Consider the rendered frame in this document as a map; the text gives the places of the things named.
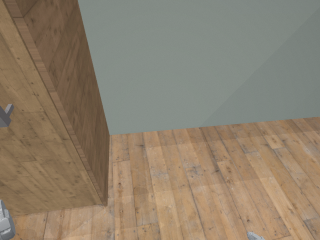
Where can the robot left upper arm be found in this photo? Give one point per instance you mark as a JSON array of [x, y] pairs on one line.
[[7, 226]]

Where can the handle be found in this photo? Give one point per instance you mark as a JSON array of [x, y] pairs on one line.
[[5, 116]]

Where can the wardrobe door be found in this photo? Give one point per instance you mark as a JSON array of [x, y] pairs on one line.
[[40, 167]]

